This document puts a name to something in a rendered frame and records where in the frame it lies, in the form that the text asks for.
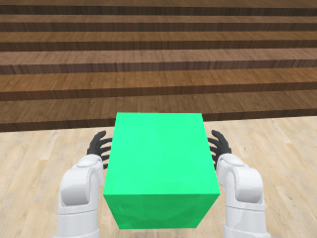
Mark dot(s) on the carton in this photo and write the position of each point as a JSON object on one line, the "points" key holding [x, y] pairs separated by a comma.
{"points": [[160, 172]]}

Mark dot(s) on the left robot hand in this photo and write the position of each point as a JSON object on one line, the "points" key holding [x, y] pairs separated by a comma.
{"points": [[96, 143]]}

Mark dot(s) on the left robot forearm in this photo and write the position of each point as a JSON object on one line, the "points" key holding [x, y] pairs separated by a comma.
{"points": [[78, 199]]}

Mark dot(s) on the right robot forearm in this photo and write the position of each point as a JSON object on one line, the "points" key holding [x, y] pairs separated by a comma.
{"points": [[244, 198]]}

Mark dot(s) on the right robot hand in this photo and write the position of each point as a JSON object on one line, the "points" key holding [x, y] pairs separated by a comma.
{"points": [[221, 144]]}

